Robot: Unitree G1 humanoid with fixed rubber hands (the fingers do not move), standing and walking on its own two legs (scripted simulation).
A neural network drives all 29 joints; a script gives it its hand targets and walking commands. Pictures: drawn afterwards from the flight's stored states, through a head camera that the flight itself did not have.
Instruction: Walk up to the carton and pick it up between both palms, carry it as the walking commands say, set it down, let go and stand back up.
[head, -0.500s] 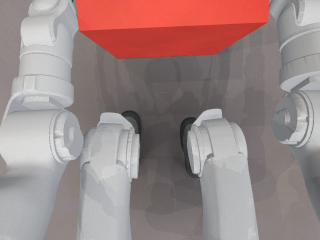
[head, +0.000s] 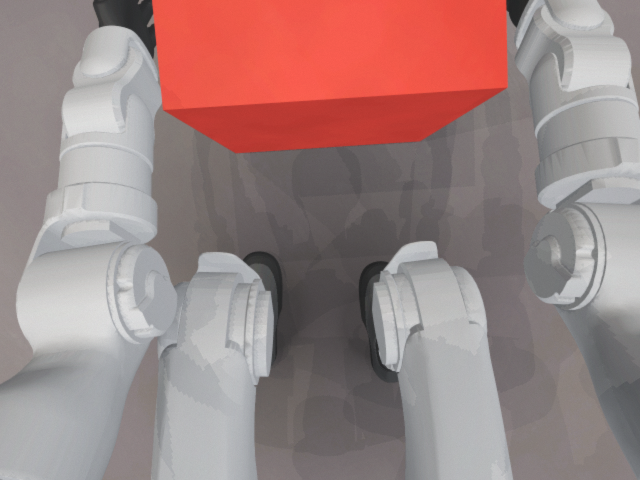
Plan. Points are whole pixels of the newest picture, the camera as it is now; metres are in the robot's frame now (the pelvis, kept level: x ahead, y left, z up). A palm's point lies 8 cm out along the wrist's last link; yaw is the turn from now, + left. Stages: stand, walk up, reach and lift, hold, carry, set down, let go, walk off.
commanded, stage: set down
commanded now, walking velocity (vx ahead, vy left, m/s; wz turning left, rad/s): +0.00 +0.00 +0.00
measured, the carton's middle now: (323, 12) +0.58 -0.02 -0.23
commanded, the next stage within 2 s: none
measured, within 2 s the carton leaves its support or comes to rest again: rests again in 0.42 s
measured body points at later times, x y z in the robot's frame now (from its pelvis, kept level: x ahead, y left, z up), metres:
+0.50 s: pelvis +0.00 +0.00 -0.01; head +0.36 -0.02 +0.25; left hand +0.55 +0.17 -0.17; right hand +0.56 -0.21 -0.15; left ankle +0.13 +0.11 -0.34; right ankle +0.11 -0.10 -0.34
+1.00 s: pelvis +0.00 +0.00 +0.00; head +0.38 -0.01 +0.22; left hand +0.55 +0.19 -0.19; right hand +0.56 -0.22 -0.19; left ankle +0.13 +0.11 -0.34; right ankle +0.11 -0.10 -0.34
